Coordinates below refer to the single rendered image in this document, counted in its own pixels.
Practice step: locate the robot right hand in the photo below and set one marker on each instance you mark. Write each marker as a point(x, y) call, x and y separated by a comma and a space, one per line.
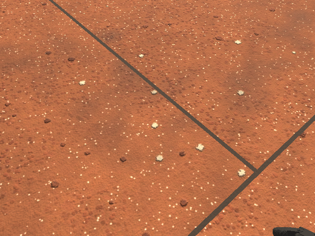
point(292, 231)

